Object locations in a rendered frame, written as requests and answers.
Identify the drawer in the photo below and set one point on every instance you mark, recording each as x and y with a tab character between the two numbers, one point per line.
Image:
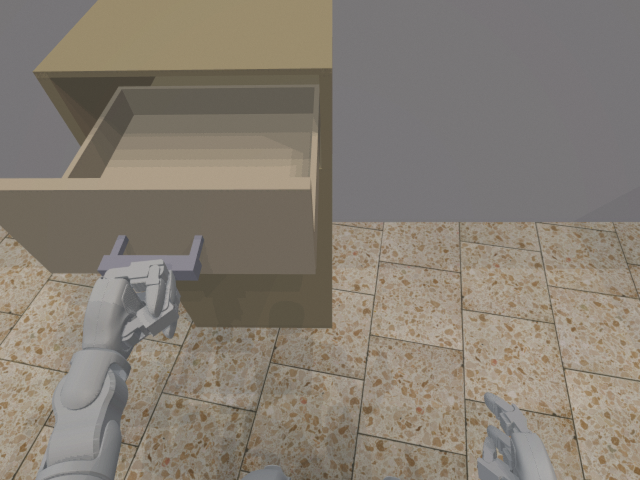
237	164

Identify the cabinet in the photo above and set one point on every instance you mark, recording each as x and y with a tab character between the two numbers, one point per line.
206	43

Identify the handle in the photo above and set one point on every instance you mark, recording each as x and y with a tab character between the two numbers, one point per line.
184	267

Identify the left robot shin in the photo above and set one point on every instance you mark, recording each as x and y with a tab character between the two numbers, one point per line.
276	467

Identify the right robot hand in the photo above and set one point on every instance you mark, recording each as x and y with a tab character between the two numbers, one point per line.
524	454

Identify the left robot hand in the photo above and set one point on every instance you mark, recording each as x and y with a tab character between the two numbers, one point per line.
113	302

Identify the left robot forearm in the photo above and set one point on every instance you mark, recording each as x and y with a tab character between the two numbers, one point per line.
88	404

